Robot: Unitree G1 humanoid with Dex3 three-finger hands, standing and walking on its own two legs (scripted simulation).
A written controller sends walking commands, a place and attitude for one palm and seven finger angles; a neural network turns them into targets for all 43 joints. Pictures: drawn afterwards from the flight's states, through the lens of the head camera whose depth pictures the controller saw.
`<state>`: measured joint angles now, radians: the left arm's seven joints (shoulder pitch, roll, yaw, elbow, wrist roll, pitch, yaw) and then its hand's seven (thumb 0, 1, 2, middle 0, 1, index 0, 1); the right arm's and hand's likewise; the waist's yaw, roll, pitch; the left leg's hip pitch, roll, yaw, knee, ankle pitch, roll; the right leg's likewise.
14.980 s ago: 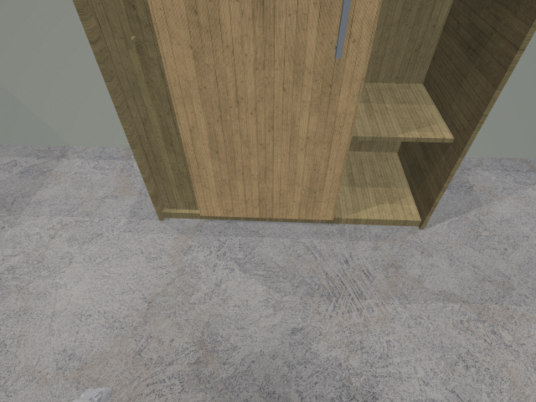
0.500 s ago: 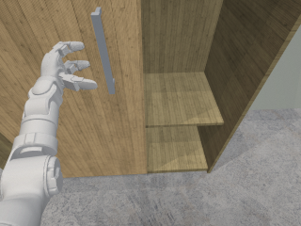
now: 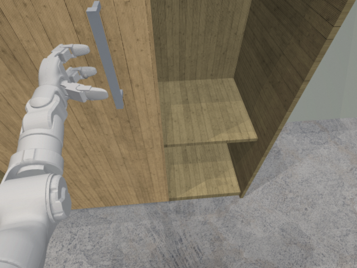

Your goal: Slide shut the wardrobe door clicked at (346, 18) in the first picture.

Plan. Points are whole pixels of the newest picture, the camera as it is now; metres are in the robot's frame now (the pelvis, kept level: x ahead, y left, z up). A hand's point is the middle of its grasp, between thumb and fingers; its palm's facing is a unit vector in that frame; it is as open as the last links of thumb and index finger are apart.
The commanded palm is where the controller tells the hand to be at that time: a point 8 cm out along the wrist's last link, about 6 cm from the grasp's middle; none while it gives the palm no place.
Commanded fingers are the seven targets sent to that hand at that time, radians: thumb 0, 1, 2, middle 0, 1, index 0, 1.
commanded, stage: slide the fingers in behind the handle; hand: left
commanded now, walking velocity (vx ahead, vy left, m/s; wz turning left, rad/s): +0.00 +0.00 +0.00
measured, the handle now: (109, 62) +0.52 +0.15 +0.20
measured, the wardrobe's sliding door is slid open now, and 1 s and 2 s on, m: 0.42 0.42 0.42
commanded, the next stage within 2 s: grip the handle and tug to test in 1.80 s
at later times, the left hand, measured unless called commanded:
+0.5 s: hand (92, 79) +0.46 +0.17 +0.19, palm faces +0.08 -1.00 +0.04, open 14.0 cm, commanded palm +0.43 +0.22 +0.20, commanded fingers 0.00 -0.50 0.30 -0.30 -1.20 -0.30 -1.20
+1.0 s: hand (108, 74) +0.46 +0.14 +0.20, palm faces +0.07 -1.00 +0.02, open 14.0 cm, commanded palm +0.44 +0.20 +0.20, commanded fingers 0.00 -0.50 0.30 -0.30 -1.20 -0.30 -1.20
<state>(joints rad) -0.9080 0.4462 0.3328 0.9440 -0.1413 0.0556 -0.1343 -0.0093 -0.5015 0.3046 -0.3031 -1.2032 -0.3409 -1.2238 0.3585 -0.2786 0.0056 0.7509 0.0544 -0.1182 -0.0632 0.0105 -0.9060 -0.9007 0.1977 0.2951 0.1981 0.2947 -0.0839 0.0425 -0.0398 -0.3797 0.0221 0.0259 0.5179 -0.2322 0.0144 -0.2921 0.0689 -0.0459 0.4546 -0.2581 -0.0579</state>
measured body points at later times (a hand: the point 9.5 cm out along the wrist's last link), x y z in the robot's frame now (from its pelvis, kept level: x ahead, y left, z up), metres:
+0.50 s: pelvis +0.00 +0.02 +0.00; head +0.01 +0.01 +0.45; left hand +0.45 +0.23 +0.19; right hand +0.09 -0.24 -0.11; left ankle +0.02 +0.11 -0.74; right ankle -0.02 -0.08 -0.74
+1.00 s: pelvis -0.01 +0.01 +0.00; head +0.01 +0.00 +0.45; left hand +0.46 +0.19 +0.20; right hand +0.06 -0.25 -0.12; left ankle +0.02 +0.11 -0.74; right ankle -0.02 -0.08 -0.74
